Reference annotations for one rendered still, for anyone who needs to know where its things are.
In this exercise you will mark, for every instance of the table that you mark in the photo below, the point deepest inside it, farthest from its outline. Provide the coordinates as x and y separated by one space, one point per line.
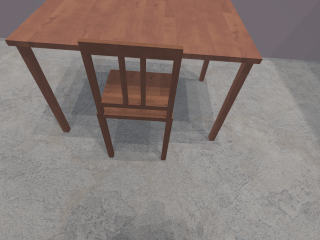
209 30

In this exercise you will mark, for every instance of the chair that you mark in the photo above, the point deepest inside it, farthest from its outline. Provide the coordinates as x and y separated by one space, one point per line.
133 95

